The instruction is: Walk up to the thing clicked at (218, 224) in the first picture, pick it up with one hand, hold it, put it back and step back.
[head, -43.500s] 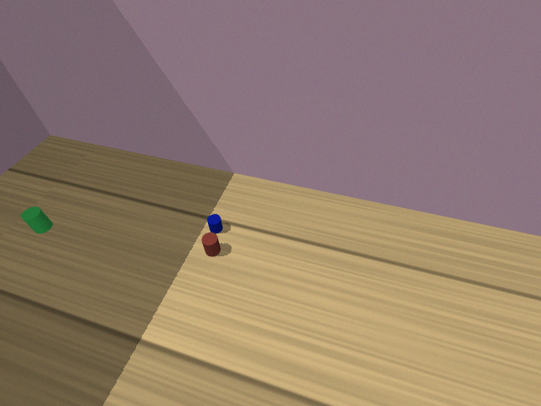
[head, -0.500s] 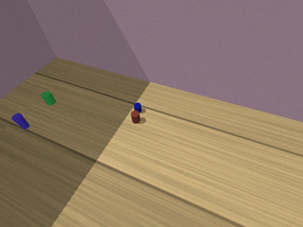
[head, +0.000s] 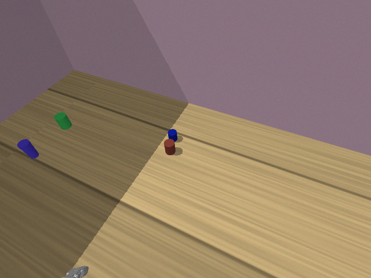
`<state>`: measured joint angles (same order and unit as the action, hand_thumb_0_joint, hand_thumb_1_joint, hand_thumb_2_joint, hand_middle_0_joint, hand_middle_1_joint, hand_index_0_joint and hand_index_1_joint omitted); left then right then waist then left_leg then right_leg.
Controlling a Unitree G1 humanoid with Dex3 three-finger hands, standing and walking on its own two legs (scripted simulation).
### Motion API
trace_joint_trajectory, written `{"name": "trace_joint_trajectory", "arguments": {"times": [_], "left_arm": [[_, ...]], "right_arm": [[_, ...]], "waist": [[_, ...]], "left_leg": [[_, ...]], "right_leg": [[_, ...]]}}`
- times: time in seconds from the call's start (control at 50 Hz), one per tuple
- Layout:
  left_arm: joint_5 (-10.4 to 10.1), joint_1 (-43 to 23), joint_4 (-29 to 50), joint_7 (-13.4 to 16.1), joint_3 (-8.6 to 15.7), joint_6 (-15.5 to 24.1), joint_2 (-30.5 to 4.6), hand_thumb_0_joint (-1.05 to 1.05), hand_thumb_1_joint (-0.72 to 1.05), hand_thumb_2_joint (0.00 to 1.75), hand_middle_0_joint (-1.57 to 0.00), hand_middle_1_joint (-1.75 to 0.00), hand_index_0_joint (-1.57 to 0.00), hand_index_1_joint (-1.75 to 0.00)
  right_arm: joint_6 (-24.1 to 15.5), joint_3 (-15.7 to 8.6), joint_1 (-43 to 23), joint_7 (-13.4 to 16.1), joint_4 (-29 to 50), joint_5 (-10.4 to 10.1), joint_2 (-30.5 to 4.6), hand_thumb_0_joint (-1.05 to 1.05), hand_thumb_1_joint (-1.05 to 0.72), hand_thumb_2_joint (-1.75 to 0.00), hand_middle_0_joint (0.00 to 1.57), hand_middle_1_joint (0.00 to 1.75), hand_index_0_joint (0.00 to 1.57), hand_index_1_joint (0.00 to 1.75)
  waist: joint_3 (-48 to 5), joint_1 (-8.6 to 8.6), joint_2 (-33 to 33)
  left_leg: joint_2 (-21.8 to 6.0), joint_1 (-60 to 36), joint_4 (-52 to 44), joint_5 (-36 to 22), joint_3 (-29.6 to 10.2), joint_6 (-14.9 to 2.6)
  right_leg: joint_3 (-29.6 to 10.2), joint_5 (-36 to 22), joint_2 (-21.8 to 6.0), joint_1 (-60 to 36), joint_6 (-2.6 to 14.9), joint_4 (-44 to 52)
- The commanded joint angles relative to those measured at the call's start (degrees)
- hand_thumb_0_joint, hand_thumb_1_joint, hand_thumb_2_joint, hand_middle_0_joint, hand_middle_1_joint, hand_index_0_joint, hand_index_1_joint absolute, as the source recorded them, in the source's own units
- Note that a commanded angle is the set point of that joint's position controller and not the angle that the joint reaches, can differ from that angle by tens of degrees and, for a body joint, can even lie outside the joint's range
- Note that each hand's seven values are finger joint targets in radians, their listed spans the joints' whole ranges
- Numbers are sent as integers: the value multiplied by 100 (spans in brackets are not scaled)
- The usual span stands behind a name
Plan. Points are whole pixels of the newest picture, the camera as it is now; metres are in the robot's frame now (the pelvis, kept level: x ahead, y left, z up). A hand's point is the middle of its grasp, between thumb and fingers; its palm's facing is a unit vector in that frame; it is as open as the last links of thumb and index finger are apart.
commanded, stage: step back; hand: left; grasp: from above
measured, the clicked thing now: (172, 135) +1.10 +0.16 -0.72
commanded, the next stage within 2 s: stand in 0.06 s
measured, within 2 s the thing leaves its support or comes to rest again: neither
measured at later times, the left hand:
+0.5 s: hand out of the picture +0.11 +0.26 -0.13, palm faces -0.03 -0.94 -0.33, open 7.4 cm
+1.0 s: hand out of the picture +0.08 +0.24 -0.13, palm faces -0.04 -0.94 -0.35, open 7.4 cm
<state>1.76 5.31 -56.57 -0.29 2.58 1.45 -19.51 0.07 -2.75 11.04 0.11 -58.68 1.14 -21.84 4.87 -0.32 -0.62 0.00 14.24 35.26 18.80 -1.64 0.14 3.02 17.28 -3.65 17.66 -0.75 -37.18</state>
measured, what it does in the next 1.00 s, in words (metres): stands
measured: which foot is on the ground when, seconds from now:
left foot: down 0.00-1.00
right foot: down 0.00-1.00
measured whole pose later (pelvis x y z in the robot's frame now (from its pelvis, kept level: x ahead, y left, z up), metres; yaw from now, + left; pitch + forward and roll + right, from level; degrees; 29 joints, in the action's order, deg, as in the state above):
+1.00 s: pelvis +0.01 -0.01 +0.02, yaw -1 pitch -3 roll +0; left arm 0.8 5.5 -66.1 -0.6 0.0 1.3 -20.0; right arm 0.0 -0.3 6.5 -0.7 -65.9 0.4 -20.4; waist 3.8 0.1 -0.9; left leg -2.1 5.3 18.8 11.0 -1.6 2.2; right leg 3.4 8.3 -1.2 8.0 -0.1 -18.8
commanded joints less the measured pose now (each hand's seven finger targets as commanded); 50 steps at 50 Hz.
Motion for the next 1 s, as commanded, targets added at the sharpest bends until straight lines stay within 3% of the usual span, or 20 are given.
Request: {"name": "trace_joint_trajectory", "arguments": {"times": [0.0, 0.02, 0.04, 0.06, 0.08, 0.12, 0.14, 0.2, 0.28, 0.36, 0.42, 0.5, 0.64, 0.8, 0.92, 0.98], "left_arm": [[-215, -196, 357, 107, 230, 62, -1084, 0, 90, 90, -20, -30, -20, -30], [-212, -198, 195, 116, 261, 43, -1228, 0, 90, 90, -20, -30, -20, -30], [-236, -82, 64, 101, 135, 49, -1063, 0, 90, 90, -20, -30, -20, -30], [-193, -177, -4, 72, 148, 75, -1141, 0, 90, 90, -20, -30, -20, -30], [-174, -268, -35, 67, 166, 101, -1205, 0, 90, 90, -20, -30, -20, -30], [-208, -168, -108, 60, 112, 76, -1106, 0, 90, 90, -20, -30, -20, -30], [-219, -162, -135, 65, 84, 60, -1097, 0, 90, 90, -20, -30, -20, -30], [-183, -347, -235, 64, 38, 42, -1197, 0, 90, 90, -20, -30, -20, -30], [-147, -365, -378, 57, 8, 10, -1220, 0, 90, 90, -20, -30, -20, -30], [-134, -343, -492, 47, -36, 39, -1209, 0, 90, 90, -20, -30, -20, -30], [-116, -379, -547, 53, -39, 39, -1251, 0, 90, 90, -20, -30, -20, -30], [-122, -344, -594, 41, -53, 81, -1251, 0, 90, 90, -20, -30, -20, -30], [-118, -322, -618, 47, -52, 122, -1264, 0, 90, 90, -20, -30, -20, -30], [-117, -316, -624, 49, -43, 106, -1361, 0, 90, 90, -20, -30, -20, -30], [-133, -201, -629, 51, -52, 123, -1316, 0, 90, 90, -20, -30, -20, -30], [-137, -248, -635, 57, -34, 101, -1344, 0, 90, 90, -20, -30, -20, -30]], "right_arm": [[-220, -282, -270, 92, 288, 67, -1409, 0, -90, -90, 20, 30, 20, 30], [-196, -262, -571, 60, 314, 23, -1500, 0, -90, -90, 20, 30, 20, 30], [-275, -190, -663, 39, 317, 25, -1267, 0, -90, -90, 20, 30, 20, 30], [-300, -148, -535, 23, 266, -22, -1170, 0, -90, -90, 20, 30, 20, 30], [-324, -122, -413, 44, 224, -34, -1078, 0, -90, -90, 20, 30, 20, 30], [-376, -115, -321, 67, 92, -25, -1211, 0, -90, -90, 20, 30, 20, 30], [-372, -127, -456, 66, 77, -43, -1251, 0, -90, -90, 20, 30, 20, 30], [-299, -73, -554, 74, 66, -75, -1079, 0, -90, -90, 20, 30, 20, 30], [-259, -60, -749, 75, 29, -92, -1066, 0, -90, -90, 20, 30, 20, 30], [-251, -33, -791, 61, -45, -95, -1042, 0, -90, -90, 20, 30, 20, 30], [-219, -27, -906, 43, -75, -84, -1000, 0, -90, -90, 20, 30, 20, 30], [-205, -15, -979, -1, -134, -85, -1003, 0, -90, -90, 20, 30, 20, 30], [-205, 1, -991, -21, -189, -65, -1021, 0, -90, -90, 20, 30, 20, 30], [-163, 33, -791, -32, -326, -53, -1006, 0, -90, -90, 20, 30, 20, 30], [-184, 44, -786, -26, -354, -66, -1010, 0, -90, -90, 20, 30, 20, 30], [-162, 74, -665, -10, -386, -59, -987, 0, -90, -90, 20, 30, 20, 30]], "waist": [[-799, -206, -302], [-716, -232, -408], [-630, -281, -39], [-666, -157, 40], [-806, -72, 28], [-836, -54, -415], [-910, -84, -526], [-880, 9, -376], [-823, -7, -244], [-812, 11, -132], [-589, 5, -31], [-500, -15, 28], [-658, -12, 90], [-583, 26, 183], [-753, -10, 85], [-663, 16, 108]], "left_leg": [[-1252, -211, -1266, -1790, -1453, -664], [-1253, 267, -1047, -1564, -1287, -853], [-1174, 251, -1145, -1780, -1382, -668], [-977, 191, -1169, -1896, -989, -466], [-833, -102, -1148, -2451, -743, -312], [-831, -538, -1133, -3416, -670, -186], [-816, -680, -1096, -3440, -597, -211], [-781, -648, -1297, -3161, -507, -186], [-797, -751, -1592, -2574, -501, -160], [-774, -905, -1704, -2569, -416, -126], [-722, -685, -1912, -1620, -403, -116], [-704, -701, -1993, -1275, -408, -98], [-719, -728, -1962, -1418, -392, -84], [-667, -562, -1980, -936, -369, -65], [-719, -752, -1901, -1431, -369, -53], [-709, -557, -1954, -1293, -359, -48]], "right_leg": [[-148, -518, 73, -141, 163, 70], [-186, 137, 124, -633, 171, 310], [-560, -510, -47, -892, 157, 830], [-584, -1085, -205, -1161, 173, 909], [-538, -1703, -294, -1219, 246, 760], [-440, -1993, -214, -1140, 187, 786], [-439, -2014, -239, -1171, 196, 963], [-450, -2125, -262, -1374, 201, 1181], [-430, -1836, -289, -1412, 153, 1499], [-451, -1980, -349, -1429, 129, 1649], [-507, -1447, -378, -1330, 106, 1868], [-555, -1188, -420, -1220, 106, 2046], [-573, -1444, -473, -1340, 118, 2080], [-636, -839, -471, -1226, 126, 2241], [-615, -1502, -488, -1316, 157, 2126], [-588, -1441, -467, -1394, 142, 2115]]}}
